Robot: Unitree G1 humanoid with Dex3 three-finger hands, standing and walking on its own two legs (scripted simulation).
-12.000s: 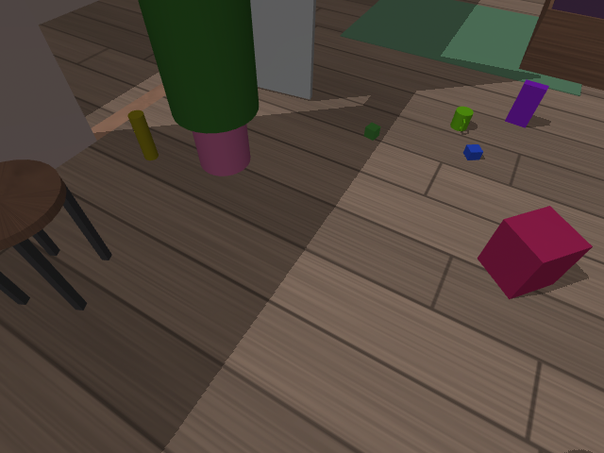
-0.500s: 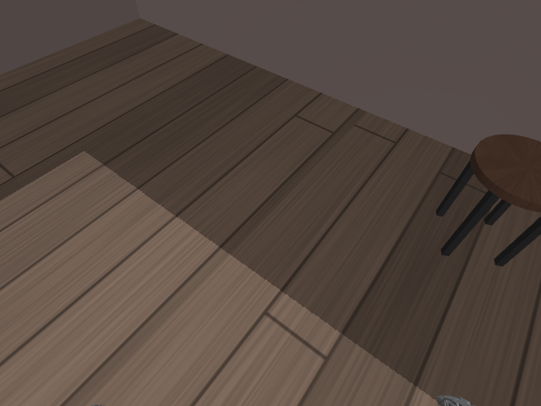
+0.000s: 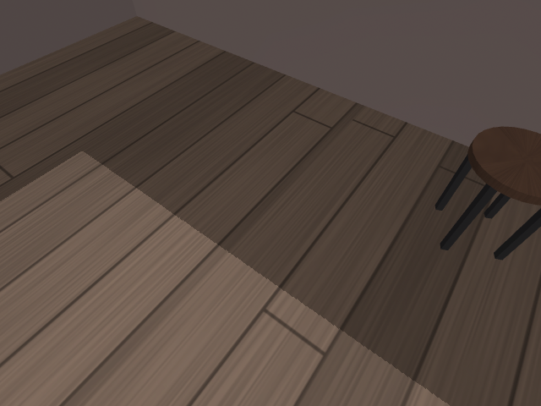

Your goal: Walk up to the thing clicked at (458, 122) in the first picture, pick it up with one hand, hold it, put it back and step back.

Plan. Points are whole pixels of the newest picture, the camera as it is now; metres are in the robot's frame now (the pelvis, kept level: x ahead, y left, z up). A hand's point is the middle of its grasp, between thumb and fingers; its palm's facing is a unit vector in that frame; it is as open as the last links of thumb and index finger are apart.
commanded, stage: stand
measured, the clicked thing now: out of the picture -1.00 -1.68 -0.73
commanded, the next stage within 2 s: walk up in 1.84 s
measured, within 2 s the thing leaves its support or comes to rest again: neither
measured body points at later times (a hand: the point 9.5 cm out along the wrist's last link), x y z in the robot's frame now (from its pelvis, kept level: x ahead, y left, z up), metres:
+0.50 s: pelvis +0.01 -0.01 +0.00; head +0.02 -0.01 +0.45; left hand +0.10 +0.30 -0.13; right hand +0.10 -0.31 -0.13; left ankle +0.02 +0.15 -0.75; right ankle +0.02 -0.12 -0.75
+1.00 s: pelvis +0.01 -0.01 +0.00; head +0.02 -0.01 +0.45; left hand +0.08 +0.30 -0.13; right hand +0.08 -0.31 -0.14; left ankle +0.02 +0.15 -0.75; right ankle +0.02 -0.12 -0.75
